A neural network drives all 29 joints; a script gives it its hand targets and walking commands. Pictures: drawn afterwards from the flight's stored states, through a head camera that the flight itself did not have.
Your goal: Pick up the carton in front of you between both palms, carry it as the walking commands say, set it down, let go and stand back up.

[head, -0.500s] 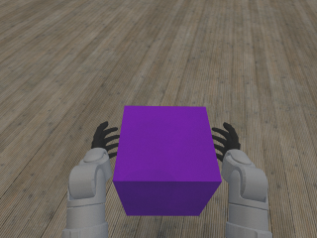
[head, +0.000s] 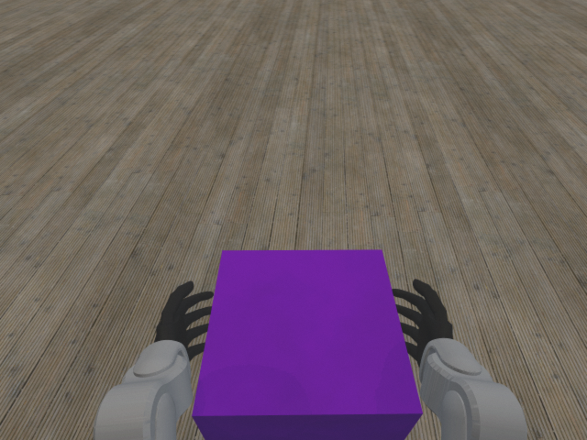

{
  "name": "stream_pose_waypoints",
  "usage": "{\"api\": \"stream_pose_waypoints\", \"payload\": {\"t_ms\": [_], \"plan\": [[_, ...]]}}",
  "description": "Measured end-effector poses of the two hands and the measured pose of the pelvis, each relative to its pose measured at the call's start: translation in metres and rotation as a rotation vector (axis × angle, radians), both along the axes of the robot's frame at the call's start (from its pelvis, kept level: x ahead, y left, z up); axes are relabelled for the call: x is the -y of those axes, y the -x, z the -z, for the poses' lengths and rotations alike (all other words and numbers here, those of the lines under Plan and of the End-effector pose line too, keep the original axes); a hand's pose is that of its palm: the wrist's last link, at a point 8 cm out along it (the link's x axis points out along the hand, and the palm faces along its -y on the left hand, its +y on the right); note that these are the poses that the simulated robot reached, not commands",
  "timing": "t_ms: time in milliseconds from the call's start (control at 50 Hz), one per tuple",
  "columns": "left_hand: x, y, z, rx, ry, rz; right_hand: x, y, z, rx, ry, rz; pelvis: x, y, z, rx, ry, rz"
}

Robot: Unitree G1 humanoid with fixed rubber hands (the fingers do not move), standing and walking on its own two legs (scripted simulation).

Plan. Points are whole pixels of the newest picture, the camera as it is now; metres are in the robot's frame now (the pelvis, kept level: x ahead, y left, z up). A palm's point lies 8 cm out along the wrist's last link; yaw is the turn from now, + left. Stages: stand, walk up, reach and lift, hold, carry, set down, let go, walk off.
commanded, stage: carry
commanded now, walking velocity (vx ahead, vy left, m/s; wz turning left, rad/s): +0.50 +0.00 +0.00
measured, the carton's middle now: (302, 367) +0.23 -0.02 +0.00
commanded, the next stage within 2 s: none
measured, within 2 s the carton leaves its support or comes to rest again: neither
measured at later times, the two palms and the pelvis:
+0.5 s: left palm (183, 189) +0.52 +0.17 +0.09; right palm (353, 176) +0.53 -0.13 +0.09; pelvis +0.31 +0.01 -0.01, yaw +2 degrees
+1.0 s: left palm (201, 105) +0.84 +0.17 +0.09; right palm (325, 105) +0.85 -0.13 +0.08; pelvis +0.63 +0.02 -0.02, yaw +2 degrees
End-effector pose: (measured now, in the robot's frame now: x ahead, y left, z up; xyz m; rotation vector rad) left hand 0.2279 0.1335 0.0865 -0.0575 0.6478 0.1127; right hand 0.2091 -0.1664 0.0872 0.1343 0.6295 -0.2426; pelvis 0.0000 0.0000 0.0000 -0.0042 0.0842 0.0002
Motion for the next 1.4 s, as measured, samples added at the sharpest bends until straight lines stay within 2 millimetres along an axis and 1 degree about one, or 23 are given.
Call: {"api": "stream_pose_waypoints", "payload": {"t_ms": [60, 100, 140, 200, 300, 380, 460, 540, 580, 660, 700, 740, 820, 880, 920, 960, 1020, 1060, 1100, 1160, 1240, 1340, 1400], "plan": [[0.004, -0.038, -0.003, 0.026, -0.029, -0.021, 0.005, -0.042, 0.003, 0.025, -0.006, -0.017, 0.008, -0.042, 0.006, 0.012, -0.007, -0.007], [0.007, -0.064, 0.001, 0.044, -0.04, -0.045, 0.01, -0.074, 0.007, 0.044, -0.004, -0.039, 0.016, -0.072, 0.015, 0.022, -0.013, -0.014], [0.008, -0.088, 0.006, 0.032, -0.045, -0.066, 0.01, -0.106, 0.014, 0.032, -0.015, -0.064, 0.022, -0.099, 0.018, 0.022, 0.011, -0.039], [0.002, -0.113, 0.008, -0.008, -0.018, -0.121, 0.001, -0.151, 0.012, -0.007, -0.01, -0.131, 0.027, -0.129, 0.011, 0.012, -0.006, -0.066], [-0.013, -0.155, -0.002, -0.017, -0.02, -0.194, -0.015, -0.215, 0.002, -0.01, -0.002, -0.209, 0.027, -0.181, -0.004, -0.002, -0.03, -0.074], [-0.019, -0.203, -0.008, 0.001, -0.023, -0.183, -0.021, -0.258, -0.002, 0.007, 0.0, -0.192, 0.018, -0.227, -0.006, -0.002, -0.028, -0.067], [-0.026, -0.261, -0.008, 0.043, 0.004, -0.135, -0.027, -0.301, -0.006, 0.048, 0.003, -0.145, 0.002, -0.281, 0.001, 0.012, -0.021, -0.051], [-0.039, -0.327, 0.007, 0.073, 0.032, -0.079, -0.039, -0.352, 0.0, 0.076, 0.035, -0.091, -0.021, -0.344, 0.021, 0.035, -0.02, -0.021], [-0.043, -0.36, 0.016, 0.049, 0.041, -0.054, -0.043, -0.376, 0.006, 0.053, 0.039, -0.062, -0.031, -0.368, 0.025, 0.035, -0.03, -0.006], [-0.045, -0.407, 0.018, -0.025, 0.026, -0.008, -0.045, -0.408, 0.011, -0.024, 0.025, -0.013, -0.042, -0.407, 0.011, 0.032, -0.005, 0.014], [-0.045, -0.427, 0.015, -0.039, 0.029, 0.013, -0.046, -0.424, 0.007, -0.039, 0.027, 0.005, -0.045, -0.428, 0.004, 0.03, 0.005, 0.012], [-0.046, -0.449, 0.011, -0.036, 0.019, 0.017, -0.047, -0.445, 0.002, -0.037, 0.029, 0.008, -0.047, -0.449, -0.002, 0.03, 0.015, 0.005], [-0.053, -0.49, 0.004, -0.015, 0.003, -0.028, -0.052, -0.498, -0.004, -0.018, 0.029, -0.031, -0.044, -0.496, -0.006, 0.032, 0.015, -0.01], [-0.053, -0.524, 0.0, 0.011, 0.007, -0.058, -0.053, -0.543, -0.003, 0.01, 0.009, -0.067, -0.039, -0.536, -0.002, 0.036, 0.001, -0.008], [-0.05, -0.55, -0.004, 0.037, -0.007, -0.076, -0.05, -0.574, -0.002, 0.037, -0.007, -0.084, -0.034, -0.565, 0.004, 0.038, -0.009, -0.014], [-0.045, -0.58, -0.006, 0.061, -0.02, -0.088, -0.045, -0.607, 0.002, 0.06, -0.02, -0.096, -0.027, -0.598, 0.011, 0.037, -0.018, -0.026], [-0.034, -0.63, 0.001, 0.068, -0.05, -0.097, -0.034, -0.66, 0.018, 0.067, -0.04, -0.11, -0.016, -0.647, 0.025, 0.039, 0.0, -0.045], [-0.031, -0.655, 0.007, 0.023, -0.052, -0.112, -0.031, -0.689, 0.024, 0.022, -0.044, -0.127, -0.009, -0.669, 0.022, 0.038, 0.001, -0.06], [-0.03, -0.673, 0.007, -0.01, -0.039, -0.138, -0.031, -0.714, 0.021, -0.011, -0.05, -0.137, -0.004, -0.689, 0.014, 0.029, -0.015, -0.071], [-0.032, -0.699, -0.001, -0.02, -0.032, -0.169, -0.033, -0.749, 0.012, -0.021, -0.04, -0.172, 0.001, -0.72, 0.002, 0.02, -0.032, -0.087], [-0.034, -0.741, -0.011, -0.007, -0.029, -0.179, -0.036, -0.795, 0.0, -0.007, -0.025, -0.191, 0.001, -0.764, -0.009, 0.02, -0.049, -0.077], [-0.038, -0.802, -0.022, 0.041, -0.033, -0.139, -0.038, -0.845, -0.011, 0.042, -0.023, -0.154, -0.01, -0.818, -0.008, 0.042, -0.045, -0.069], [-0.045, -0.84, -0.018, 0.057, -0.021, -0.11, -0.045, -0.875, -0.012, 0.057, -0.01, -0.126, -0.022, -0.854, -0.002, 0.051, -0.031, -0.061]]}}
